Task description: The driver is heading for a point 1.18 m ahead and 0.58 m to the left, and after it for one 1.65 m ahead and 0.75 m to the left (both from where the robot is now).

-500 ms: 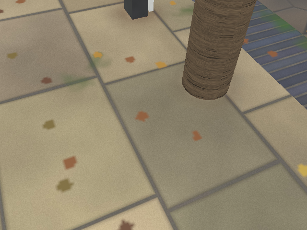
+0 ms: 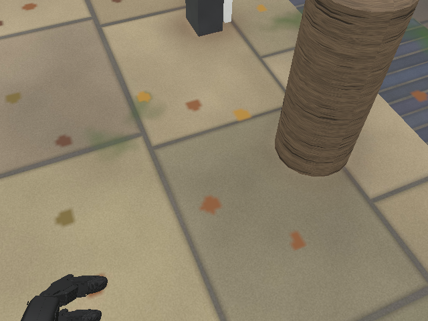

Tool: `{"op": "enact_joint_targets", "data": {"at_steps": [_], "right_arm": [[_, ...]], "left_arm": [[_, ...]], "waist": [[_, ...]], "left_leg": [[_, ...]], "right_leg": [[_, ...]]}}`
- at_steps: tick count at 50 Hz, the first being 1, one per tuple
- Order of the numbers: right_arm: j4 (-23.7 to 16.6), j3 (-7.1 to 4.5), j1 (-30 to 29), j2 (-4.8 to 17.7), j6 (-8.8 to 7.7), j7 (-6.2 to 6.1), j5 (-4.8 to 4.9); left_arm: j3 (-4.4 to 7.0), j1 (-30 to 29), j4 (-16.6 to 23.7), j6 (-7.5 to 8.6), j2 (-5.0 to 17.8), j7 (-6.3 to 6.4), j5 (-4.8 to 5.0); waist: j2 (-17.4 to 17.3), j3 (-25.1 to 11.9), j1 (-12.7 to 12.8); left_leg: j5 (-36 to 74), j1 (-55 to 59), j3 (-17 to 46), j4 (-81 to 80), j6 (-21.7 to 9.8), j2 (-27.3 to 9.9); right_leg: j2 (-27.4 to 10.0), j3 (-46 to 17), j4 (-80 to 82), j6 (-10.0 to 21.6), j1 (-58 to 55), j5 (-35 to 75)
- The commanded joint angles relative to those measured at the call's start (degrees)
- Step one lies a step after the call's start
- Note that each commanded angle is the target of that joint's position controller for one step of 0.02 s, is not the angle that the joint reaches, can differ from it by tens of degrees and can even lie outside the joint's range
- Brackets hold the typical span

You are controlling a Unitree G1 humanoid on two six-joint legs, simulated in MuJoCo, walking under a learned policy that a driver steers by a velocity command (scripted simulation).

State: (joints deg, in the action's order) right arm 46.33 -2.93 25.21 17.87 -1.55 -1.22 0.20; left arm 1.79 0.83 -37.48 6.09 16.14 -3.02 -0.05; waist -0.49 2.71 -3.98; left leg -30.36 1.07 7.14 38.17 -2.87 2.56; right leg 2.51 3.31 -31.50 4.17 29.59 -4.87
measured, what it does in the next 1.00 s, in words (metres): walks ahead, turning left: left foot, then right foot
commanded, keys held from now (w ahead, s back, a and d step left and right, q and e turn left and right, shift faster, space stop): w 0.08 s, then w+q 0.92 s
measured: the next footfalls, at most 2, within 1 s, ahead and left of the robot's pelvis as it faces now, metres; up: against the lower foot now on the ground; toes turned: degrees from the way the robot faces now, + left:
left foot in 0.50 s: +0.45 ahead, +0.16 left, +0.00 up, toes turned +11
right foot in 0.98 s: +0.78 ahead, +0.05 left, +0.00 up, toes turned +30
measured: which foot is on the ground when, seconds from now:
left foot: up 0.00-0.48, down 0.50-1.00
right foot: down 0.00-0.52, up 0.54-0.96, down 0.98-1.00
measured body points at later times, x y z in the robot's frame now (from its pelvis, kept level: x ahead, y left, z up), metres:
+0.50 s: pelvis +0.29 +0.04 +0.00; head +0.33 +0.06 +0.45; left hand +0.27 +0.34 -0.12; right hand +0.55 -0.15 -0.07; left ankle +0.41 +0.16 -0.72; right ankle +0.13 -0.10 -0.71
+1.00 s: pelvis +0.59 +0.09 +0.01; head +0.61 +0.11 +0.46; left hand +0.69 +0.41 -0.06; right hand +0.75 -0.16 -0.10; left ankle +0.42 +0.16 -0.71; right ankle +0.74 +0.04 -0.72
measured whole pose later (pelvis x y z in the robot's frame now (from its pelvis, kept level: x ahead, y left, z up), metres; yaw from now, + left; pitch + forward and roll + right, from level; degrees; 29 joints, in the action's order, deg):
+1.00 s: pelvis +0.59 +0.09 +0.01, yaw +27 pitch +2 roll +0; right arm 41.7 -4.3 22.5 18.3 -1.5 -0.9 1.2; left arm 1.6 2.7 -37.9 6.7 16.5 -1.1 -0.5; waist 0.2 0.6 -4.3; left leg -27.2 -6.1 14.2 35.3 -3.0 5.9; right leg 1.6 -2.5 -28.9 0.5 26.1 -4.5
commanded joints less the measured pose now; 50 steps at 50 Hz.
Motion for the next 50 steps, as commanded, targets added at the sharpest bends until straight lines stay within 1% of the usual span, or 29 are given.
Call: {"op": "enact_joint_targets", "data": {"at_steps": [1, 2, 3, 4, 5, 8, 12, 15, 19, 21, 23, 24, 25, 26, 27, 28, 29, 30, 31, 32, 34, 36, 38, 40, 43, 46, 48, 49, 50], "right_arm": [[-4.28, -0.4, 3.31, 6.68, -2.27, 0.72, 1.5], [-6.6, -1.13, -4.21, 8.75, -2.77, 0.89, 2.57], [-7.46, -0.73, -7.86, 7.91, -3.24, 0.79, 1.9], [-7.7, -0.9, -9.1, 7.16, -3.46, 0.82, 0.96], [-7.14, -0.85, -7.28, 6.13, -3.18, 1.01, 1.02], [-6.09, -0.16, -5.46, 3.0, -1.51, 0.82, 1.25], [-8.73, 0.43, -12.08, 2.13, -1.42, 0.96, 0.32], [-10.35, 0.85, -18.13, 1.05, -2.25, 2.06, 0.55], [-13.38, 0.7, -24.19, 1.48, -2.44, 3.57, 0.83], [-14.88, 0.37, -25.34, 2.09, -2.44, 4.45, 0.78], [-14.9, -0.91, -21.19, 4.22, -2.21, 4.85, 0.73], [-13.59, -2.14, -14.75, 6.11, -1.98, 4.77, 0.71], [-11.16, -4.1, -5.05, 9.33, -1.71, 4.07, 0.97], [-9.88, -5.88, 2.0, 15.14, -0.96, 2.79, 0.92], [-11.83, -5.65, -0.64, 16.89, -1.52, 2.96, 1.09], [-12.18, -4.27, -0.69, 11.33, -2.0, 3.21, 0.75], [-11.94, -3.51, -2.62, 8.85, -2.16, 3.06, 0.67], [-12.31, -3.23, -6.48, 8.3, -2.3, 3.06, 0.88], [-12.96, -2.71, -9.45, 6.69, -2.4, 2.92, 0.67], [-13.66, -2.44, -11.09, 6.45, -2.37, 2.67, 0.09], [-13.19, -2.64, -11.62, 7.04, -2.57, 2.12, 0.19], [-12.21, -2.97, -10.51, 8.23, -2.59, 1.32, 0.35], [-11.17, -3.16, -9.1, 8.87, -2.28, 0.69, 0.67], [-10.23, -3.25, -7.42, 9.17, -1.86, 0.34, 0.86], [-8.61, -3.37, -4.6, 9.32, -1.43, 0.23, 1.3], [-8.05, -3.31, -4.57, 8.54, -0.93, -0.01, 1.32], [-8.28, -2.94, -5.7, 7.11, -0.53, 0.11, 1.06], [-8.91, -1.83, -5.68, 4.1, -0.66, 0.39, 0.63], [-9.99, -0.66, -0.09, 0.36, -0.97, 0.39, 0.92]], "left_arm": [[3.51, 22.73, -2.11, -0.14, 9.01, 0.65, 1.08], [3.03, 17.97, -1.9, -0.32, 7.72, 1.14, 1.07], [2.76, 14.74, -1.68, -0.52, 7.39, 1.41, 0.49], [2.6, 12.92, -1.61, -0.49, 6.88, 1.46, -0.17], [2.32, 12.14, -1.6, -0.22, 6.07, 1.6, -0.95], [2.37, 11.85, -3.24, 0.93, 5.7, 1.6, -0.18], [2.99, 12.62, -5.09, 1.16, 8.42, 2.13, -0.19], [2.94, 13.88, -5.94, 0.84, 9.36, 2.61, -0.02], [3.25, 17.98, -8.07, -0.87, 10.93, 2.69, 0.39], [3.49, 18.24, -8.43, -2.16, 11.71, 2.99, 0.88], [3.98, 17.16, -7.93, -3.4, 13.2, 3.72, 0.96], [3.9, 16.46, -7.57, -3.93, 13.04, 4.09, 0.84], [3.44, 16.01, -6.84, -4.2, 12.21, 4.59, 0.66], [1.79, 18.54, -4.49, -3.32, 7.89, 4.49, -0.72], [0.1, 20.76, -2.37, -1.24, 3.81, 3.41, -0.72], [1.4, 15.68, -1.66, 0.69, 9.83, 2.29, 1.05], [1.31, 11.69, -0.22, 1.71, 9.87, 1.84, 2.52], [1.19, 10.5, -0.12, 2.02, 9.25, 2.23, 1.37], [1.69, 10.16, -0.33, 1.69, 9.85, 2.66, 0.01], [1.81, 11.13, -0.32, 1.05, 9.77, 2.6, -0.4], [1.57, 12.68, -0.59, -0.06, 8.37, 2.67, -0.91], [1.13, 10.03, 0.32, -0.69, 6.98, 2.91, -1.08], [0.59, 5.1, 1.53, -0.7, 5.6, 2.9, -1.06], [0.24, 0.75, 2.4, -0.38, 4.72, 2.57, -0.72], [0.72, -2.8, 3.57, 0.23, 5.92, 2.02, 0.19], [1.84, -1.35, 3.41, 0.8, 8.02, 1.68, 0.42], [2.96, 5.28, 1.79, 1.22, 9.25, 2.04, 0.3], [3.79, 11.9, 1.09, 1.51, 11.27, 2.44, -0.59], [4.89, 18.81, 0.45, 1.2, 15.74, 2.85, -1.55]], "waist": [[10.59, -23.21, 10.35], [6.68, -12.86, 10.02], [1.04, -7.4, 8.22], [0.13, -4.22, 6.43], [1.65, -4.22, 4.55], [3.89, -2.55, 3.09], [3.06, 0.29, 4.65], [2.59, 1.02, 7.22], [2.24, 2.44, 9.45], [2.86, 2.38, 8.77], [4.96, -1.55, 5.7], [5.39, -5.33, 1.95], [3.56, -10.34, -3.11], [-6.05, -16.83, -3.89], [-15.22, -24.48, 0.56], [-8.56, -23.3, -2.98], [-5.38, -15.23, -2.3], [0.67, -9.85, 0.67], [0.54, -7.4, 2.4], [-1.14, -6.3, 4.09], [-1.86, -5.5, 5.36], [-1.62, -3.76, 4.86], [-2.28, -2.66, 3.05], [-3.22, -2.37, 1.11], [-4.09, -2.22, -0.21], [-5.87, -2.5, 1.28], [-6.59, -4.54, 4.96], [-3.93, -10.71, 8.05], [8.09, -19.47, 7.77]], "left_leg": [[-1.93, -39.05, 5.6, 40.56, 1.25, 1.11], [3.31, -41.76, 2.91, 39.54, 1.03, -1.92], [7.72, -40.22, 0.54, 36.54, 1.01, -4.77], [10.37, -38.65, -0.38, 33.39, 1.26, -6.62], [12.12, -35.39, -0.02, 31.95, 1.37, -8.15], [13.23, -34.13, -0.76, 26.54, 2.71, -9.64], [25.12, -38.24, -1.12, 14.61, 3.87, -9.89], [34.83, -35.7, -4.32, 2.83, 3.36, -8.36], [35.06, -38.25, -5.95, -3.76, 1.94, -7.2], [29.76, -38.91, -7.52, -5.37, 0.44, -6.03], [23.1, -32.88, -10.53, -4.86, -1.56, -2.77], [21.78, -24.98, -11.81, -5.45, -3.13, -0.44], [24.4, -10.59, -10.59, -8.14, -5.46, 0.87], [23.73, 9.27, 9.0, -8.04, -11.21, -10.8], [15.97, 22.71, 40.51, -17.23, -22.12, -22.1], [13.42, 22.46, 37.09, -19.63, -19.36, -20.76], [16.16, 15.23, 27.7, -19.77, -16.74, -18.44], [22.25, 5.48, 21.81, -20.68, -14.7, -15.91], [28.61, -0.54, 17.88, -21.74, -13.78, -14.0], [32.12, -4.95, 16.43, -23.11, -13.91, -12.8], [37.26, -10.02, 13.89, -24.59, -14.85, -11.88], [38.46, -13.77, 10.66, -25.32, -14.4, -10.31], [35.15, -15.74, 8.14, -24.99, -12.26, -7.82], [30.32, -17.06, 7.55, -24.21, -10.36, -6.39], [25.58, -14.89, 11.46, -21.94, -9.24, -7.84], [24.44, -9.69, 16.76, -16.8, -8.02, -9.97], [27.42, -10.05, 17.03, -10.91, -6.18, -8.13], [25.81, -13.77, 13.98, 0.2, -4.25, -5.03], [9.07, -29.48, 6.07, 19.12, 0.02, 2.52]], "right_leg": [[-23.21, -45.63, 13.28, 14.25, -53.22, -18.75], [-21.66, -36.18, 14.92, 11.99, -43.9, -17.69], [-19.58, -30.38, 16.58, 10.83, -34.76, -11.16], [-17.67, -26.26, 17.86, 10.67, -28.49, -5.02], [-16.44, -22.98, 19.5, 10.4, -25.04, -2.29], [-15.66, -15.09, 23.7, 10.76, -19.83, 1.54], [-14.66, -6.87, 26.14, 9.29, -19.71, 5.77], [-13.09, -0.98, 26.22, 7.0, -21.24, 7.35], [-15.91, 1.29, 24.16, 5.63, -29.98, 9.46], [-17.3, 2.29, 20.51, 4.51, -34.58, 17.14], [-17.31, 4.29, 11.62, 2.89, -37.21, 35.68], [-16.75, 5.62, 2.45, 1.79, -36.07, 42.73], [-14.63, 7.27, -10.9, -0.25, -29.07, 40.48], [-10.02, 8.04, -30.71, -2.9, -10.28, 16.32], [2.03, -1.88, -48.3, -5.32, 9.21, -27.87], [-2.0, -10.32, -50.22, -4.09, 15.39, -25.51], [-4.55, -9.14, -46.82, -2.93, 16.79, -21.39], [-6.87, -8.64, -40.59, -2.94, 14.27, -17.2], [-8.36, -8.52, -35.72, -3.51, 10.82, -14.91], [-8.85, -8.59, -34.28, -4.26, 7.69, -13.47], [-8.68, -7.41, -30.59, -6.41, 5.54, -12.18], [-7.92, -6.46, -24.0, -8.18, 5.59, -7.85], [-6.49, -6.12, -14.42, -8.87, 4.06, 0.54], [-4.35, -5.79, -5.99, -8.86, 0.45, 7.5], [-2.77, -7.13, -0.12, -8.04, -2.21, 9.81], [-2.84, -8.83, 2.72, -5.84, -3.98, 3.82], [-2.68, -7.13, 5.87, -3.3, -13.16, 1.32], [-8.06, -11.29, 5.05, -0.33, -25.39, 0.27], [-20.91, -29.97, 6.47, 6.68, -45.66, -6.16]]}}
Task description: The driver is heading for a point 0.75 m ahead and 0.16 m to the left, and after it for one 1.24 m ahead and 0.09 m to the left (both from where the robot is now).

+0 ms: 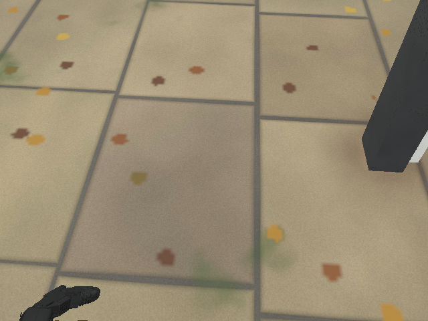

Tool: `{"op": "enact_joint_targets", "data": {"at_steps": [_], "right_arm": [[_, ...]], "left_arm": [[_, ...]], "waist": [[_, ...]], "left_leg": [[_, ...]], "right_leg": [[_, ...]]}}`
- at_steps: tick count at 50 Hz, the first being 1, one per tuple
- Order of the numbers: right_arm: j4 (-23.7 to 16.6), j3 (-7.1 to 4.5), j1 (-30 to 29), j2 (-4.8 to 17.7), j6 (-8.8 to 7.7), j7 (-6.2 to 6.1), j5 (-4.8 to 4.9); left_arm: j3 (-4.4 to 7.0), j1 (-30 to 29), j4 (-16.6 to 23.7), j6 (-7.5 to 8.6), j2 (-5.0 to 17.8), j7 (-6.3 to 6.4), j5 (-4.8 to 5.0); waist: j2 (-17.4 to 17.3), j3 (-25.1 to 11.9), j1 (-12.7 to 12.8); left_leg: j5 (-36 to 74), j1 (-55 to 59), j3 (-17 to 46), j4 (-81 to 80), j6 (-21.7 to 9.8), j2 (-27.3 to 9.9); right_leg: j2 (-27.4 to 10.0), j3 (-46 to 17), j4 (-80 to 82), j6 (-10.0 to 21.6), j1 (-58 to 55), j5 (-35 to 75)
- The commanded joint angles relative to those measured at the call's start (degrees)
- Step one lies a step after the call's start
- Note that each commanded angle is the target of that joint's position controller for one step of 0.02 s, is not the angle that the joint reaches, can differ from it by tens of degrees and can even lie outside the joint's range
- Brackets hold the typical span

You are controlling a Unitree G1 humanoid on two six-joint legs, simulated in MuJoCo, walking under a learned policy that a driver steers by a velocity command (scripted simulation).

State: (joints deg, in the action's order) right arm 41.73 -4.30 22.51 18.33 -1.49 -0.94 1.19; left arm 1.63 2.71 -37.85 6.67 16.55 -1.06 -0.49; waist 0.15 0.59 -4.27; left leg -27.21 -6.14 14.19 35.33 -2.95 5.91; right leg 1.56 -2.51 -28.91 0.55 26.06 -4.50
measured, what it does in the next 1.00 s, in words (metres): walks ahead, turning left: left foot, then right foot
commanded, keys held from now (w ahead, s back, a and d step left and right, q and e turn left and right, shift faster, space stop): w+q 0.62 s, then w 0.34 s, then w+e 0.04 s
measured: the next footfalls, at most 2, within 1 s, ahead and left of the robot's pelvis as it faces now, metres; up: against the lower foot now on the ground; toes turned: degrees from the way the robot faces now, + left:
left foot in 0.50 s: +0.39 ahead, +0.18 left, +0.00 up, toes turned +20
right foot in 1.00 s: +0.74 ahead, +0.10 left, +0.00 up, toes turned +28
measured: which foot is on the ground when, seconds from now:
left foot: down 0.00-0.00, up 0.02-0.48, down 0.50-1.00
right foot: down 0.00-0.52, up 0.54-0.98, down 1.00-1.00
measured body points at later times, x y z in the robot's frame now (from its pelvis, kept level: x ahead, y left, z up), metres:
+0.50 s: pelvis +0.26 +0.04 +0.00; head +0.29 +0.06 +0.44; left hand +0.17 +0.33 -0.13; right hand +0.55 -0.11 -0.06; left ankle +0.35 +0.17 -0.72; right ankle +0.11 -0.12 -0.72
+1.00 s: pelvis +0.54 +0.12 +0.00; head +0.56 +0.13 +0.45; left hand +0.62 +0.44 -0.07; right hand +0.69 -0.13 -0.11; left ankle +0.35 +0.17 -0.72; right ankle +0.71 +0.09 -0.72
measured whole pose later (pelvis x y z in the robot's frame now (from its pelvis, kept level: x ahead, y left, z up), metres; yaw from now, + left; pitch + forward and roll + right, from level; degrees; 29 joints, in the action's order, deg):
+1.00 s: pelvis +0.54 +0.12 +0.00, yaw +27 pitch +1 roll +2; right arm 45.0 -3.5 22.3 17.4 -2.3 -0.4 0.7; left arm 1.3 4.2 -40.6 6.1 16.3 -2.2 0.2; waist 1.9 0.7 -3.9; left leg -24.5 1.8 6.5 21.9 -2.4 4.4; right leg -1.4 -0.5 -28.7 1.4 27.7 -1.3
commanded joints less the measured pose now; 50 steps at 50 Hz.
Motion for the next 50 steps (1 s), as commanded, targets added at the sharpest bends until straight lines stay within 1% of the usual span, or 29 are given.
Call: {"op": "enact_joint_targets", "data": {"at_steps": [1, 2, 3, 4, 5, 7, 9, 13, 16, 20, 22, 23, 24, 25, 26, 27, 28, 29, 30, 31, 32, 35, 36, 40, 44, 46, 48, 49, 50], "right_arm": [[-6.27, 0.81, 5.58, 2.08, -1.51, 0.05, 0.99], [-5.19, -0.5, 1.81, 7.21, -1.26, -0.03, 1.33], [-5.98, -0.94, -3.25, 8.43, -0.87, -0.03, 0.7], [-6.59, -0.98, -5.7, 7.64, -0.7, 0.01, 0.06], [-6.86, -1.13, -6.53, 6.64, -0.53, 0.21, -0.1], [-6.86, -0.75, -5.72, 4.02, 0.03, 0.6, 0.4], [-7.8, -0.39, -7.32, 2.52, 0.41, 0.69, 0.19], [-8.92, 0.08, -11.22, 1.5, 0.0, 1.46, 0.03], [-10.23, 0.64, -16.94, 0.36, -0.64, 2.65, 0.04], [-12.71, 0.64, -22.11, 0.55, -0.67, 4.04, 0.35], [-13.26, -0.21, -20.97, 2.23, -0.42, 4.35, 0.05], [-12.88, -1.0, -18.07, 3.7, -0.16, 4.32, -0.14], [-11.29, -2.33, -11.26, 5.9, 0.06, 4.09, -0.11], [-8.58, -4.24, -1.2, 9.07, 0.48, 3.21, 0.14], [-7.43, -5.36, 3.02, 14.44, 0.96, 1.93, 0.63], [-9.97, -4.99, 1.5, 16.3, -0.2, 2.34, 0.44], [-9.54, -3.53, 1.04, 10.89, -1.12, 2.78, 0.03], [-9.01, -2.89, -1.03, 9.13, -1.71, 2.77, -0.14], [-9.19, -2.45, -4.91, 7.91, -1.95, 2.69, -0.07], [-9.75, -1.9, -7.83, 6.4, -2.05, 2.53, -0.41], [-10.19, -1.42, -9.59, 5.46, -2.05, 2.25, -1.02], [-8.28, -1.23, -9.08, 5.6, -2.67, 1.46, -1.03], [-7.3, -1.37, -8.21, 6.33, -2.58, 1.16, -1.11], [-4.36, -1.26, -4.83, 6.94, -2.33, 0.66, -0.7], [-1.26, -1.31, -1.22, 7.58, -2.27, 0.9, -0.25], [-0.02, -1.38, -0.65, 7.67, -1.87, 0.46, -0.39], [0.62, -1.53, -1.01, 7.84, -1.52, 0.24, -0.29], [0.55, -1.55, -2.46, 8.17, -1.25, 0.23, -0.43], [0.44, -1.12, -2.73, 7.23, -0.94, 0.18, -0.83]], "left_arm": [[5.32, 19.62, -0.94, -0.17, 14.82, 0.25, 0.22], [4.09, 16.69, 0.14, -0.44, 9.71, 0.37, 0.81], [3.5, 14.08, 0.45, -0.92, 7.72, 0.65, 0.57], [3.04, 11.75, 0.28, -1.14, 6.63, 0.71, 0.14], [2.66, 10.51, -0.16, -1.11, 5.46, 0.85, -0.17], [2.69, 10.08, -1.04, -0.63, 5.02, 0.93, -0.09], [3.18, 10.68, -2.23, -0.17, 6.09, 0.88, 0.22], [3.86, 11.06, -3.97, -0.5, 8.13, 0.98, 0.24], [4.03, 12.39, -5.23, -1.11, 9.32, 1.26, 0.59], [4.59, 15.18, -7.17, -2.37, 11.25, 1.31, 1.66], [5.06, 15.0, -7.37, -3.13, 12.83, 1.58, 2.17], [5.36, 14.85, -7.31, -3.54, 13.74, 1.85, 2.39], [5.42, 14.23, -7.1, -3.99, 14.05, 2.12, 2.58], [4.81, 14.21, -6.67, -4.0, 12.67, 2.39, 2.33], [2.67, 17.1, -4.68, -3.42, 5.96, 2.06, -0.43], [1.33, 17.38, -1.69, -1.41, 4.42, 1.38, -0.1], [2.78, 10.41, -0.63, 0.04, 10.02, 0.67, 2.09], [2.54, 7.98, 0.48, 0.94, 9.79, 0.39, 2.91], [2.44, 8.14, -0.41, 1.23, 8.93, 0.83, 1.71], [2.84, 8.81, -0.86, 0.93, 9.44, 1.04, 0.48], [2.94, 10.28, -1.48, 0.21, 9.35, 0.82, 0.29], [2.32, 10.87, -2.25, -1.3, 6.77, 0.69, -0.24], [1.97, 8.98, -1.61, -1.44, 5.73, 0.74, -0.46], [0.91, 0.48, 0.07, -1.0, 3.65, 0.3, -0.16], [1.15, -4.6, 1.72, -0.29, 4.99, -0.57, 0.8], [1.55, -4.22, 1.89, 0.11, 6.1, -0.96, 0.82], [1.82, -1.89, 1.38, 0.26, 6.89, -1.15, 0.94], [2.29, 2.12, 0.24, 0.28, 7.65, -1.03, 0.94], [3.23, 9.31, -2.11, 0.16, 9.51, -0.88, 0.71]], "waist": [[19.16, -19.15, 7.18], [10.44, -11.08, 8.41], [6.05, -5.3, 8.62], [3.98, -1.63, 7.63], [4.72, 0.26, 6.53], [6.73, 0.75, 5.52], [5.57, 1.29, 5.49], [3.78, 1.46, 6.23], [3.21, 2.91, 8.37], [3.05, 4.56, 9.24], [4.41, 2.64, 7.19], [5.45, 0.27, 5.06], [5.03, -3.51, 0.92], [2.9, -8.42, -4.19], [-9.83, -12.86, -2.15], [-14.8, -22.53, 0.33], [-6.79, -18.16, -2.99], [-5.65, -10.66, -1.53], [-0.72, -6.64, 1.41], [-1.38, -4.51, 3.41], [-2.7, -3.88, 5.04], [-2.74, -2.86, 5.62], [-2.89, -1.72, 5.04], [-3.99, 0.66, 1.03], [-4.16, 3.23, -0.95], [-4.88, 3.44, 0.06], [-5.7, 2.84, 1.62], [-5.72, 0.74, 4.14], [-4.33, -4.17, 7.54]], "left_leg": [[-7.97, -35.69, -3.61, 34.34, 1.68, -1.23], [-3.06, -39.38, -2.49, 39.18, 2.4, -4.76], [1.59, -39.1, -4.96, 39.44, 2.66, -6.74], [4.97, -37.41, -5.88, 37.26, 2.83, -8.4], [7.31, -35.64, -5.98, 34.78, 2.78, -10.04], [9.55, -32.51, -7.61, 32.4, 2.89, -11.34], [11.74, -33.99, -8.09, 29.39, 3.37, -11.97], [21.6, -35.28, -9.22, 18.36, 3.85, -12.26], [28.33, -32.59, -12.45, 8.76, 3.13, -11.43], [25.68, -31.6, -15.33, 1.77, 0.94, -10.17], [19.97, -26.94, -18.04, 0.28, -1.28, -7.3], [17.08, -22.22, -19.55, 0.09, -2.62, -5.2], [17.54, -13.01, -20.48, -2.24, -4.47, -2.89], [20.46, 2.85, -18.3, -5.21, -6.85, -2.1], [19.97, 21.64, 3.19, -5.29, -12.44, -15.29], [7.48, 30.98, 34.52, -15.15, -22.72, -25.84], [6.45, 28.37, 28.83, -18.21, -19.02, -24.08], [10.16, 20.41, 20.42, -18.69, -16.79, -21.87], [16.05, 11.89, 14.57, -18.94, -14.76, -19.11], [22.32, 5.87, 10.58, -19.73, -13.95, -17.21], [25.95, 1.82, 8.2, -21.02, -13.72, -16.26], [34.6, -4.67, 2.19, -23.0, -14.16, -14.93], [34.24, -5.46, 0.67, -23.61, -13.67, -14.22], [26.58, -6.76, -3.53, -24.14, -10.43, -11.68], [22.74, -1.69, -0.82, -22.61, -10.09, -15.01], [24.55, 3.24, 1.09, -20.4, -9.28, -17.47], [31.11, 5.9, 1.65, -17.7, -8.07, -18.53], [40.05, 6.4, -0.33, -13.44, -6.98, -17.22], [48.24, 5.28, -3.2, -3.96, -5.5, -14.14]], "right_leg": [[-26.95, -44.89, 10.3, 15.17, -46.74, -22.69], [-24.87, -39.97, 12.5, 12.98, -40.21, -30.06], [-22.43, -30.46, 12.8, 10.62, -33.12, -25.5], [-19.75, -23.56, 14.07, 9.78, -26.66, -18.15], [-17.66, -18.39, 15.4, 9.19, -22.81, -12.68], [-15.68, -11.34, 17.97, 9.1, -19.27, -6.41], [-16.07, -7.07, 19.56, 10.23, -19.19, -1.08], [-15.76, 0.83, 20.37, 10.13, -22.17, 7.35], [-15.03, 6.18, 20.42, 8.78, -23.12, 9.18], [-17.13, 9.39, 18.42, 7.52, -28.97, 14.46], [-17.51, 11.58, 12.62, 6.41, -31.57, 31.08], [-17.38, 12.64, 6.92, 5.83, -32.16, 40.58], [-16.39, 14.03, -2.63, 4.79, -30.24, 45.18], [-14.37, 15.0, -16.18, 2.8, -21.5, 39.29], [-8.67, 14.76, -35.73, -0.02, -0.36, -3.15], [1.08, 2.51, -50.16, -1.56, 14.85, -31.05], [-2.65, -3.31, -51.22, -0.82, 20.95, -26.09], [-4.77, -2.36, -47.17, 0.18, 21.4, -20.78], [-7.06, -2.33, -42.07, -0.1, 17.93, -16.96], [-8.32, -2.46, -37.86, -0.74, 14.26, -14.59], [-9.13, -2.33, -36.58, -1.34, 11.06, -12.85], [-8.88, -0.09, -30.57, -4.01, 8.36, -8.47], [-8.83, 0.27, -26.83, -4.56, 9.04, -5.48], [-6.63, 1.05, -10.35, -4.44, 5.86, 9.85], [-5.51, 0.28, -3.62, -2.5, 6.52, 10.63], [-5.46, -0.65, -1.84, -0.92, 7.54, 6.66], [-4.62, 0.27, -0.76, 0.78, 4.6, 2.04], [-2.93, 2.42, 0.6, 2.11, -0.78, 0.98], [-2.03, 3.11, 0.77, 4.07, -10.75, 2.16]]}}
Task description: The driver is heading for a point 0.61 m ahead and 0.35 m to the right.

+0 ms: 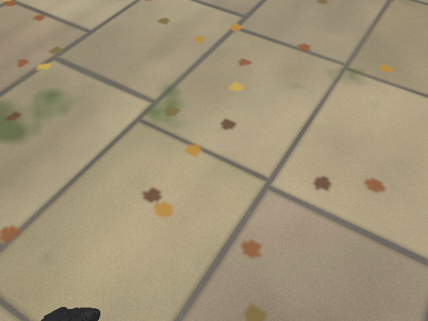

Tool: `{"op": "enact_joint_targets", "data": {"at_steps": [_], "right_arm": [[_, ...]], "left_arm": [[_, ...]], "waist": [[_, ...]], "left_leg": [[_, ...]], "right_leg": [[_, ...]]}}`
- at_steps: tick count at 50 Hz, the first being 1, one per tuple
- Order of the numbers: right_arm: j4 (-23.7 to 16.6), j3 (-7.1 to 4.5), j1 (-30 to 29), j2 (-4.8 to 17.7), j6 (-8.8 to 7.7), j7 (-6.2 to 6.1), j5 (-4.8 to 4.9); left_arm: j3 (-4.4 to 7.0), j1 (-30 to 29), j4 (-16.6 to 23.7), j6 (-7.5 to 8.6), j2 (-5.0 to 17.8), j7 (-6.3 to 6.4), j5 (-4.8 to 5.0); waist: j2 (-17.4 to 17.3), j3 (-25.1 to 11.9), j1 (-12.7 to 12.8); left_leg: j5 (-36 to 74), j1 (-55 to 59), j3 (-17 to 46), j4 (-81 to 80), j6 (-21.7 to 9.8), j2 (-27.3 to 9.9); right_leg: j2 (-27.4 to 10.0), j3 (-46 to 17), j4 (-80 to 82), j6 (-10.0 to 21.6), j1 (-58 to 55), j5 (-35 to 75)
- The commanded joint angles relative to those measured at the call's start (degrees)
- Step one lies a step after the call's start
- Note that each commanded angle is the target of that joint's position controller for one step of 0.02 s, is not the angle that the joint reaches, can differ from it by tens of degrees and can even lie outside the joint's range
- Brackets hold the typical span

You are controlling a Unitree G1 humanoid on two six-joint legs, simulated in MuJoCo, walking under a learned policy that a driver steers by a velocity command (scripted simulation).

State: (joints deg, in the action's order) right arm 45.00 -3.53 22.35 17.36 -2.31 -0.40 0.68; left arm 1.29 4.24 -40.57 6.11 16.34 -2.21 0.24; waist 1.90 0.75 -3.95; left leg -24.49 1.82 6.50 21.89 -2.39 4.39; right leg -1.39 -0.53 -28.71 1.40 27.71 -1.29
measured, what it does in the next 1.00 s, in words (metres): walks ahead, turning right: left foot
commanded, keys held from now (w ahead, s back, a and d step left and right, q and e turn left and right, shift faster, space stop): w+e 1.00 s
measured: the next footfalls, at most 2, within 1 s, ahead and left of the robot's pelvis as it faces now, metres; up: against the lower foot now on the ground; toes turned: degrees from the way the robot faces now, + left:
left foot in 0.52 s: +0.45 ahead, +0.08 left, +0.00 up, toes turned -19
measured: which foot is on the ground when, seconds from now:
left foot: down 0.00-0.02, up 0.04-0.50, down 0.52-1.00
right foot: down 0.00-0.52, up 0.54-1.00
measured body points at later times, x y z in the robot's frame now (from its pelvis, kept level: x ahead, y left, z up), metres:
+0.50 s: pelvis +0.27 -0.01 +0.01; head +0.29 -0.02 +0.46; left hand +0.32 +0.28 -0.11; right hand +0.47 -0.29 -0.05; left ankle +0.42 +0.09 -0.72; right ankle +0.13 -0.11 -0.73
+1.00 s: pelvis +0.51 -0.10 +0.00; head +0.54 -0.13 +0.44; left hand +0.83 -0.03 -0.07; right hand +0.36 -0.36 -0.13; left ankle +0.42 +0.09 -0.72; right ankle +0.58 -0.26 -0.72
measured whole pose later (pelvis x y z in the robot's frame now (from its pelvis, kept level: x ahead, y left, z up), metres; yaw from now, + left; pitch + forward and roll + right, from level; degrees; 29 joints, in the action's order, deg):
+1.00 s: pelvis +0.51 -0.10 +0.00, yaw -32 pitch +2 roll +2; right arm 49.1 -4.3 19.6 18.2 -3.5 -0.3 1.4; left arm 2.5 3.5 -33.1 1.1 16.2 -3.5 1.1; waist 1.6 2.7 -5.2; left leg -24.5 5.9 -12.8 18.3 2.5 -1.7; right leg -2.2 2.1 -35.2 4.3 32.5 -6.5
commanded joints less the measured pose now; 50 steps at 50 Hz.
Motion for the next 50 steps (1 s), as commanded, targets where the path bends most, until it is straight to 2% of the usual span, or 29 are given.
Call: {"op": "enact_joint_targets", "data": {"at_steps": [1, 2, 3, 4, 5, 6, 8, 10, 13, 17, 19, 22, 24, 25, 26, 27, 28, 29, 30, 31, 32, 33, 35, 38, 42, 46, 48, 49, 50], "right_arm": [[-3.7, -0.81, -0.29, 5.87, 0.02, -0.6, -1.57], [-4.07, 0.4, 7.27, 1.28, -0.96, -0.27, -0.6], [-4.13, -0.12, 3.84, 5.82, -1.86, -0.13, -0.21], [-5.66, -0.97, -3.29, 8.62, -2.47, 0.07, 0.85], [-6.46, -0.64, -7.15, 7.8, -3.02, 0.02, 0.59], [-7.05, -0.7, -8.95, 7.04, -3.5, 0.02, -0.35], [-7.09, -0.86, -7.76, 5.88, -3.59, 0.04, -1.26], [-7.18, -0.7, -7.69, 4.67, -3.21, 0.0, -1.45], [-8.96, -0.14, -13.69, 3.24, -2.92, -0.25, -1.35], [-10.32, 0.3, -20.91, 2.36, -3.61, 0.62, -0.76], [-11.11, 0.17, -24.05, 2.96, -4.09, 1.23, -0.35], [-11.36, -0.48, -24.39, 4.79, -4.94, 1.55, -0.03], [-9.85, -1.37, -19.06, 6.35, -5.34, 1.21, 0.02], [-8.72, -2.22, -13.45, 8.07, -5.54, 0.73, -0.51], [-7.88, -3.09, -4.65, 11.3, -5.43, 0.19, -1.17], [-5.92, -4.05, -1.34, 15.37, -4.36, 0.51, -1.41], [-6.37, -2.98, -2.92, 9.78, -4.15, 0.86, -0.53], [-6.73, -2.03, -5.25, 6.33, -4.04, 0.76, -0.38], [-6.72, -1.51, -7.82, 5.19, -3.93, 0.83, -0.77], [-6.21, -1.12, -9.4, 3.82, -3.79, 0.86, -0.96], [-5.76, -0.91, -10.15, 3.45, -3.84, 0.74, -1.39], [-5.3, -0.99, -10.34, 3.38, -4.04, 0.71, -1.36], [-4.27, -1.43, -10.11, 4.42, -4.44, 0.68, -0.99], [-2.96, -2.05, -9.87, 6.48, -4.45, 0.53, -0.99], [-1.51, -2.28, -8.59, 8.31, -3.81, 0.26, -0.59], [0.47, -2.81, -5.41, 10.26, -2.64, 0.18, 0.48], [0.63, -3.27, -5.37, 11.79, -1.88, -0.07, 0.88], [0.54, -3.57, -5.42, 12.78, -1.47, -0.33, 1.08], [0.33, -3.6, -5.96, 13.04, -1.06, -0.56, 1.25]], "left_arm": [[4.3, 16.19, -0.74, 0.64, 13.12, 0.25, -0.4], [5.37, 20.0, -2.23, 0.13, 16.91, -0.27, -0.32], [3.77, 19.83, -2.03, 0.03, 11.06, -0.69, 1.23], [3.08, 15.43, -1.06, -0.14, 8.96, -0.46, 1.06], [2.95, 12.72, -0.31, -0.49, 8.75, -0.19, 0.23], [2.81, 11.36, -0.19, -0.68, 8.32, 0.06, -0.07], [2.45, 10.77, 0.09, -0.86, 7.33, 0.41, -0.19], [2.64, 11.52, -0.06, -0.9, 7.75, 0.82, 0.5], [3.43, 13.15, -0.81, -1.28, 9.78, 1.88, 0.99], [3.91, 16.28, -1.8, -2.46, 10.65, 2.82, 1.19], [4.01, 18.26, -2.29, -3.11, 10.48, 3.07, 1.47], [4.39, 18.33, -2.17, -3.63, 10.57, 3.55, 1.43], [4.37, 16.99, -1.73, -3.98, 9.76, 3.52, 1.36], [3.69, 16.66, -1.21, -3.91, 7.76, 3.31, 1.03], [2.38, 17.13, -0.04, -3.71, 4.0, 3.08, -0.09], [1.28, 24.5, 2.17, -3.1, 0.82, 3.0, 1.49], [2.48, 23.58, 0.69, -3.12, 7.06, 3.24, 2.38], [3.42, 17.97, 1.1, -3.4, 9.88, 3.24, 2.06], [3.53, 15.65, 1.35, -3.67, 9.27, 3.29, 1.52], [3.68, 13.85, 2.02, -3.76, 8.63, 3.09, 0.98], [3.72, 13.66, 2.5, -4.01, 7.6, 2.64, 1.17], [3.54, 13.57, 2.83, -4.3, 6.39, 2.33, 1.45], [3.15, 12.05, 4.12, -4.77, 4.61, 1.95, 1.39], [2.75, 8.76, 5.99, -4.76, 3.79, 1.45, 1.07], [2.08, 2.15, 7.98, -3.95, 2.78, 0.05, 1.04], [2.15, -3.32, 11.0, -4.02, 3.31, -1.14, 1.18], [2.91, -2.38, 11.75, -4.3, 4.82, -1.41, 0.93], [3.7, 0.6, 11.41, -4.6, 6.25, -1.33, 0.71], [5.06, 7.77, 9.78, -4.87, 8.45, -1.03, 0.76]], "waist": [[0.37, -13.46, 9.35], [17.74, -19.87, 6.59], [12.75, -18.37, 8.23], [6.86, -9.37, 8.65], [1.59, -4.94, 8.06], [-0.04, -1.67, 7.02], [2.28, -2.16, 4.71], [2.93, -2.1, 4.18], [2.15, 0.25, 5.45], [3.34, 0.65, 7.96], [2.81, 0.88, 8.88], [3.86, 0.74, 7.57], [4.78, -0.83, 4.2], [3.83, -4.94, 1.39], [-3.17, -13.29, -1.93], [-21.29, -18.37, 1.82], [-15.37, -13.46, 0.78], [-9.95, -6.68, -0.37], [-6.6, -3.48, 0.62], [-6.59, -1.0, 1.36], [-8.17, -0.19, 2.47], [-8.89, 0.1, 2.83], [-7.97, 0.7, 3.08], [-6.03, 1.26, 2.75], [-4.68, 2.48, 0.45], [-4.73, 3.86, -0.49], [-6.15, 2.09, 1.35], [-7.19, -0.34, 3.47], [-6.66, -4.29, 7.85]], "left_leg": [[35.76, -11.19, 1.27, 25.7, -3.91, -8.78], [1.15, -32.26, -3.0, 45.35, 1.35, 0.96], [-6.86, -40.2, 1.97, 50.74, 1.17, -0.79], [-2.02, -43.64, 1.48, 51.19, 0.75, -3.65], [1.99, -42.78, 0.15, 49.15, 0.58, -5.53], [4.89, -42.34, -0.46, 45.28, 0.9, -7.11], [7.78, -36.99, -0.59, 39.41, 1.73, -8.44], [7.83, -36.12, -1.73, 34.51, 3.39, -8.08], [14.89, -36.12, -2.29, 23.47, 5.49, -7.35], [26.45, -31.01, -2.22, 11.49, 6.38, -5.12], [27.65, -29.22, -1.83, 8.66, 6.07, -4.16], [24.3, -25.74, -0.49, 5.05, 4.91, -3.92], [21.98, -18.02, -1.49, 2.05, 2.73, -4.18], [20.71, -8.47, -0.45, 1.34, 0.65, -6.53], [15.67, 5.63, 9.31, 2.32, -2.99, -16.69], [3.8, 19.26, 34.44, -2.75, -11.95, -28.18], [-6.48, 15.52, 37.29, -5.17, -11.43, -28.15], [-3.01, 9.26, 27.8, -5.74, -9.05, -25.17], [5.19, 3.58, 20.4, -6.65, -7.79, -22.54], [11.13, -0.43, 15.43, -7.83, -7.4, -20.48], [14.74, -3.59, 11.3, -9.11, -6.85, -19.09], [16.85, -5.4, 8.42, -10.41, -6.95, -18.3], [20.73, -6.86, 4.3, -12.41, -8.14, -18.51], [26.73, -6.12, -1.08, -13.64, -8.97, -18.97], [30.29, -5.29, -8.9, -13.48, -7.23, -17.61], [34.92, 0.55, -12.23, -10.95, -5.53, -19.62], [50.3, 2.96, -14.46, -5.19, -4.29, -19.97], [59.94, 3.4, -15.6, 0.61, -3.65, -19.76], [64.54, 1.15, -17.17, 10.55, -2.46, -18.59]], "right_leg": [[-7.19, -8.46, -1.71, 7.31, -28.5, 2.29], [-18.34, -36.04, 6.1, 16.87, -46.38, -11.6], [-18.59, -45.38, 13.05, 16.21, -47.34, -24.15], [-17.03, -38.11, 13.79, 13.8, -40.34, -23.37], [-14.49, -31.84, 14.1, 12.8, -33.66, -17.29], [-12.61, -27.53, 14.7, 12.96, -28.68, -10.24], [-9.25, -22.73, 16.34, 12.51, -24.61, -2.63], [-8.69, -20.28, 17.35, 13.54, -22.57, 1.41], [-7.48, -17.58, 18.79, 13.04, -18.8, 0.78], [-5.56, -16.11, 17.27, 10.87, -16.15, -2.49], [-6.13, -18.03, 15.63, 10.58, -16.59, -4.23], [-7.45, -22.43, 11.81, 9.19, -19.19, -5.08], [-6.44, -23.23, 6.97, 7.56, -18.78, -2.84], [-3.48, -21.13, -0.41, 5.87, -16.39, -1.55], [0.46, -15.84, -16.64, 3.8, -9.45, -10.58], [7.19, -8.48, -33.11, 0.87, 9.45, -33.15], [2.06, -9.54, -40.58, 0.14, 16.22, -31.42], [0.33, -8.9, -42.18, -0.22, 17.27, -25.99], [-1.46, -7.66, -41.46, -0.89, 15.5, -21.77], [-2.73, -7.44, -39.25, -1.3, 14.76, -19.11], [-4.07, -7.09, -38.05, -1.46, 12.66, -17.37], [-4.61, -6.23, -37.18, -1.66, 11.59, -16.41], [-5.27, -5.29, -34.84, -2.32, 12.38, -14.44], [-5.76, -4.96, -27.67, -3.05, 14.07, -8.05], [-4.56, -1.49, -15.16, -1.83, 10.68, 2.45], [-3.18, 1.33, -8.77, 0.67, 10.1, -0.26], [-0.35, 4.12, -7.45, 2.89, 5.6, -5.91], [1.87, 5.79, -7.39, 4.22, 0.61, -8.77], [4.27, 6.8, -4.96, 6.1, -9.31, -7.83]]}}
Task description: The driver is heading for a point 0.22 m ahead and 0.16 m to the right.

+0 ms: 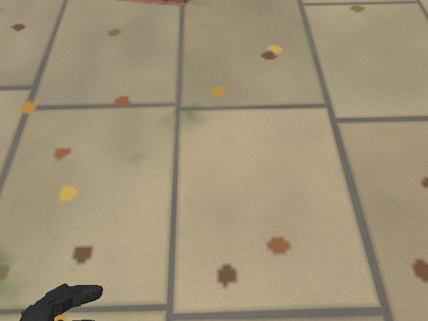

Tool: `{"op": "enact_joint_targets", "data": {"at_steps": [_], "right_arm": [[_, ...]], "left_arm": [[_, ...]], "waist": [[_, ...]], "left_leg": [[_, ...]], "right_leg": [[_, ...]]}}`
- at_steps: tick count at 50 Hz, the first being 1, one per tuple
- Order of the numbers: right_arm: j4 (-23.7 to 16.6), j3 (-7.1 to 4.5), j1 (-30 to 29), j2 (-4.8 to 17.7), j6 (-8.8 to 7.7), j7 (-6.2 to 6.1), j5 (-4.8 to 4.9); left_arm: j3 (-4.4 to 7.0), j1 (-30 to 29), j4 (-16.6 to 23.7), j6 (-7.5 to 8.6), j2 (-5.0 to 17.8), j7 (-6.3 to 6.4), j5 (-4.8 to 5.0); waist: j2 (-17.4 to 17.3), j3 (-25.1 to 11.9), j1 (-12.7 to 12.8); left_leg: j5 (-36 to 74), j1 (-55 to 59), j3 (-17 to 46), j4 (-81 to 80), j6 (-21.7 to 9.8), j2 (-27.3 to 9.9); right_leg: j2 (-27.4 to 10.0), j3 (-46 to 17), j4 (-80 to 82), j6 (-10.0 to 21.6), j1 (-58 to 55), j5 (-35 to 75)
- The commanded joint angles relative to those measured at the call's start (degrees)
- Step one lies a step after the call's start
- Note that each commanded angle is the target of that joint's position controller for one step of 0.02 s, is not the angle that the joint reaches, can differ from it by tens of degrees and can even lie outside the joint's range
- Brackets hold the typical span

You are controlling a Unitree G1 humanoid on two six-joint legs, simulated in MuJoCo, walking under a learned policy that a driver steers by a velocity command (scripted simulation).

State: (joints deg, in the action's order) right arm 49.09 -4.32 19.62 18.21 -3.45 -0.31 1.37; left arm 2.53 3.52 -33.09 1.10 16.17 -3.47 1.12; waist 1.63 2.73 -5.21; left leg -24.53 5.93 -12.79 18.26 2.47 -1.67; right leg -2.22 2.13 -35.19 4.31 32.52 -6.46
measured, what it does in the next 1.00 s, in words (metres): walks ahead: right foot, then left foot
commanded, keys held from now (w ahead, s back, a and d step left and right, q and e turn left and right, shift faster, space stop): w+e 0.04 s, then no key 0.96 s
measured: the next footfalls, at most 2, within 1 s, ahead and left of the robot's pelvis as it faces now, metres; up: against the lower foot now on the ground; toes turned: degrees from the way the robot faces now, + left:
right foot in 0.02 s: +0.18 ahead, -0.10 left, +0.00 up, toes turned -4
left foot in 0.46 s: +0.36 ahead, +0.10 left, +0.00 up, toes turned -8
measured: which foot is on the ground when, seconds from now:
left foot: down 0.00-0.04, up 0.06-0.44, down 0.46-1.00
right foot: up 0.00-0.00, down 0.02-1.00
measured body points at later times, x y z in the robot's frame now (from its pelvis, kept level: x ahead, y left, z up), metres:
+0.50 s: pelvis +0.21 +0.00 +0.01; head +0.23 +0.00 +0.46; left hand +0.36 +0.25 -0.10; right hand +0.34 -0.28 -0.09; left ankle +0.32 +0.11 -0.72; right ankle +0.14 -0.10 -0.72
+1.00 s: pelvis +0.24 +0.01 +0.01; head +0.25 +0.01 +0.46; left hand +0.31 +0.27 -0.13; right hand +0.35 -0.26 -0.11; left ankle +0.32 +0.11 -0.72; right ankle +0.14 -0.10 -0.72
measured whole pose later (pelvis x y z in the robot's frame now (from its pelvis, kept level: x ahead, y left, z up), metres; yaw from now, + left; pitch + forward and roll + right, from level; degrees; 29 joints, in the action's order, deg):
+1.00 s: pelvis +0.24 +0.01 +0.01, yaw -8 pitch -1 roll +0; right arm 53.6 -2.2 3.6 13.9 -0.2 -0.5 0.0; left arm 1.9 15.5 -55.0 -1.4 13.8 2.1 -0.5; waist -0.2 2.0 0.6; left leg -10.1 -18.5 -0.3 29.6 -1.7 1.4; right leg 1.2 -3.0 -27.4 0.3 4.0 -22.4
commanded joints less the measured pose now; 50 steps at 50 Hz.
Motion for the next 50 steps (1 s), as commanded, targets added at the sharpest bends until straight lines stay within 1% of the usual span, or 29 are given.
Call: {"op": "enact_joint_targets", "data": {"at_steps": [1, 2, 3, 4, 5, 6, 7, 8, 10, 12, 14, 15, 17, 19, 21, 22, 23, 24, 25, 26, 27, 28, 29, 30, 31, 35, 37, 43, 50], "right_arm": [[-4.17, -2.15, -2.82, 10.75, 0.03, -0.93, 0.08], [-7.2, 0.25, 1.85, 3.53, -0.82, -0.33, -2.6], [-7.89, 0.96, 0.57, 4.33, -2.78, 0.47, -2.21], [-8.75, -0.36, -5.28, 8.78, -3.49, 1.04, 0.31], [-9.05, 0.08, -6.56, 7.97, -3.77, 0.94, 0.6], [-8.13, 0.09, -6.48, 7.38, -3.5, 0.31, -0.63], [-7.66, -0.23, -5.78, 7.78, -2.76, -0.04, -1.3], [-7.14, -0.25, -4.62, 7.51, -1.78, -0.15, -1.34], [-6.05, 0.23, -2.47, 5.31, -0.4, -0.5, -1.68], [-6.29, 0.62, -3.79, 3.94, 0.11, -0.85, -2.04], [-6.7, 1.1, -6.49, 2.82, 0.16, -0.67, -2.02], [-6.89, 1.26, -8.1, 2.59, 0.06, -0.42, -1.82], [-7.37, 1.32, -11.03, 2.7, -0.14, 0.12, -1.56], [-7.72, 1.13, -12.54, 3.3, -0.2, 0.5, -1.53], [-7.96, 0.72, -13.07, 4.2, -0.34, 0.76, -1.95], [-7.58, 0.52, -11.9, 4.35, -0.49, 0.86, -2.25], [-6.9, 0.37, -10.12, 4.5, -0.74, 0.84, -2.68], [-7.02, -0.02, -9.91, 6.93, -0.95, 0.44, -3.21], [-7.6, -0.3, -11.31, 9.12, -0.61, 0.0, -3.39], [-7.2, 0.76, -11.43, 4.19, 0.22, -0.08, -3.02], [-6.79, 1.48, -11.99, 1.64, 0.81, 0.24, -2.33], [-6.67, 1.61, -13.41, 1.48, 1.25, 0.62, -2.01], [-7.22, 1.63, -15.32, 1.93, 1.43, 1.02, -1.88], [-7.28, 1.35, -16.29, 2.91, 1.32, 1.32, -1.86], [-6.83, 1.17, -16.05, 3.55, 1.12, 1.44, -1.91], [-4.72, 1.23, -15.14, 2.65, 0.69, 0.9, -1.76], [-3.8, 1.16, -15.55, 2.58, 0.9, 0.59, -1.66], [-1.07, 0.95, -17.74, 2.17, 2.01, 0.22, -1.42], [2.33, 0.7, -18.49, 2.09, 2.89, -0.67, -1.4]], "left_arm": [[5.74, 18.54, -0.35, -0.38, 11.97, 1.19, 0.1], [7.05, 20.79, -0.78, -0.53, 18.88, 2.25, 0.61], [5.89, 20.44, 1.82, 0.42, 17.15, 2.05, -0.07], [4.39, 18.02, 1.46, 1.17, 12.76, 1.61, -1.05], [3.8, 15.06, 0.99, 1.64, 10.99, 1.59, -1.1], [3.35, 11.53, 0.93, 1.79, 9.27, 1.67, -0.83], [2.84, 9.15, 1.26, 1.83, 7.91, 1.82, -1.07], [2.65, 7.75, 1.37, 1.86, 7.8, 1.94, -1.56], [2.76, 7.1, 0.09, 2.33, 8.46, 2.28, -1.69], [2.75, 7.42, -1.43, 2.33, 8.69, 2.87, -1.53], [2.51, 7.3, -2.59, 1.71, 8.23, 3.49, -1.31], [2.44, 7.47, -3.1, 1.39, 8.15, 3.73, -1.33], [2.31, 8.81, -4.56, 0.91, 8.21, 3.97, -1.46], [2.06, 9.3, -6.02, 0.62, 7.97, 3.84, -1.58], [1.82, 9.01, -7.26, 0.45, 7.55, 3.67, -1.4], [1.58, 8.28, -7.69, 0.37, 7.05, 3.7, -1.02], [1.2, 8.31, -8.23, 0.38, 6.18, 3.74, -0.73], [0.73, 10.94, -8.65, 0.78, 4.75, 3.77, -1.69], [0.48, 17.94, -9.8, 1.18, 3.76, 3.62, -2.86], [-0.02, 18.5, -10.86, 0.74, 2.83, 4.11, -2.64], [0.16, 16.15, -10.62, -0.23, 4.1, 4.45, -2.19], [0.41, 14.71, -10.7, -1.36, 4.65, 4.79, -1.79], [0.63, 13.82, -11.13, -2.49, 5.32, 4.91, -1.68], [0.79, 13.46, -11.49, -3.23, 5.92, 4.89, -1.84], [0.83, 13.13, -11.72, -3.52, 5.98, 4.88, -1.91], [0.77, 13.06, -13.54, -2.88, 5.25, 5.1, -1.69], [0.79, 13.04, -14.58, -2.67, 4.86, 5.22, -1.63], [0.75, 13.74, -17.81, -2.74, 3.92, 5.52, -1.65], [0.46, 14.59, -21.22, -1.72, 3.37, 5.74, -1.66]], "waist": [[-3.96, -11.26, 13.98], [11.17, -16.37, 10.03], [10.38, -26.44, 10.64], [4.65, -20.22, 12.13], [2.4, -13.31, 9.97], [-1.29, -9.53, 7.57], [-0.39, -8.04, 5.66], [0.57, -7.81, 4.26], [0.87, -8.26, 2.95], [1.59, -8.13, 3.03], [2.65, -8.29, 3.9], [2.93, -8.32, 4.7], [3.0, -8.24, 6.28], [3.38, -7.41, 6.85], [3.67, -6.46, 6.6], [3.46, -6.34, 5.5], [2.59, -6.51, 4.2], [-1.14, -7.99, 5.41], [-8.2, -11.56, 9.79], [-10.93, -14.03, 8.41], [-10.52, -12.85, 7.66], [-9.53, -11.44, 7.6], [-8.1, -8.99, 7.46], [-6.66, -7.41, 7.22], [-5.96, -7.14, 6.9], [-4.16, -8.99, 5.81], [-3.02, -8.9, 5.63], [-1.99, -5.4, 5.76], [-1.82, -2.91, 5.57]], "left_leg": [[57.38, -12.75, 1.4, 28.34, -5.28, -10.49], [11.0, -38.28, 1.81, 50.26, -1.7, -2.23], [-10.99, -46.68, 15.24, 60.97, -1.09, 4.12], [-6.46, -50.1, 18.41, 62.15, -1.66, 0.58], [-2.17, -48.96, 17.06, 58.2, -1.96, -1.7], [0.48, -46.46, 16.34, 53.83, -1.38, -3.99], [1.75, -42.31, 16.3, 50.89, -0.96, -5.19], [2.82, -38.39, 16.15, 49.84, -0.41, -5.24], [5.72, -35.24, 15.0, 46.01, 1.2, -4.4], [10.25, -35.46, 14.67, 39.92, 2.03, -3.65], [16.73, -34.33, 14.58, 32.2, 2.06, -3.31], [20.11, -33.24, 14.52, 28.23, 1.92, -2.95], [24.73, -31.3, 14.7, 22.47, 1.61, -2.11], [24.18, -30.31, 15.33, 18.87, 0.93, -1.66], [20.63, -29.47, 15.5, 15.38, -0.53, -1.1], [21.62, -27.17, 15.15, 11.7, -1.58, -0.66], [28.73, -22.53, 15.11, 6.09, -2.87, -0.65], [47.96, -16.35, 19.54, 5.35, -4.53, -5.19], [60.52, -7.4, 24.43, 9.35, -9.21, -11.2], [55.08, -6.26, 27.29, 9.23, -13.75, -13.19], [45.75, -8.81, 28.82, 7.54, -14.26, -12.72], [37.48, -11.35, 28.08, 6.7, -12.88, -10.93], [32.62, -14.51, 25.67, 6.63, -11.09, -8.65], [29.19, -16.18, 23.28, 6.84, -9.6, -6.81], [28.6, -16.54, 21.94, 7.34, -8.64, -5.71], [36.9, -12.69, 19.63, 10.21, -8.16, -4.18], [37.65, -11.8, 19.32, 10.64, -8.5, -3.93], [29.7, -13.34, 18.65, 9.11, -8.02, -2.72], [22.73, -13.44, 18.15, 7.74, -6.97, -1.51]], "right_leg": [[5.11, 0.85, 3.56, 5.55, -30.55, -0.21], [-10.11, -26.44, 5.1, 14.12, -51.99, -4.08], [-18.67, -50.62, 14.93, 20.61, -57.07, -5.77], [-17.2, -41.06, 15.96, 16.88, -51.91, 2.61], [-14.92, -31.19, 14.94, 14.8, -43.07, 14.21], [-12.21, -24.06, 14.2, 12.63, -35.44, 23.18], [-10.51, -19.92, 15.09, 11.6, -29.29, 28.45], [-9.61, -17.87, 16.37, 11.28, -24.66, 31.76], [-8.73, -13.81, 17.77, 11.83, -20.49, 38.26], [-7.56, -10.7, 18.07, 11.16, -19.87, 40.18], [-5.76, -7.93, 17.77, 9.38, -20.32, 37.42], [-5.26, -7.25, 17.69, 8.66, -20.61, 35.5], [-5.83, -7.88, 17.59, 8.07, -21.83, 31.56], [-7.22, -9.7, 16.74, 8.08, -23.27, 28.2], [-8.31, -11.85, 13.96, 7.7, -24.65, 26.03], [-7.89, -12.47, 11.86, 6.77, -24.65, 23.5], [-6.17, -12.45, 9.51, 4.83, -23.81, 19.15], [-2.73, -11.21, 6.47, 1.88, -21.99, 12.29], [1.23, -9.64, 4.01, -0.79, -16.88, -3.87], [2.48, -7.75, 2.71, -3.35, -15.53, -14.25], [1.8, -7.14, 3.88, -4.31, -15.67, -15.45], [1.41, -7.04, 5.92, -4.39, -16.69, -13.1], [1.58, -7.24, 8.29, -3.82, -17.78, -10.94], [1.7, -7.36, 9.46, -3.19, -18.18, -9.92], [1.58, -7.56, 9.91, -2.85, -18.99, -8.44], [0.72, -8.13, 10.26, -2.93, -20.39, -0.84], [0.68, -7.98, 10.44, -3.19, -20.4, 0.44], [0.74, -7.52, 12.0, -3.25, -20.04, -2.25], [0.65, -7.0, 13.37, -3.18, -18.39, -5.89]]}}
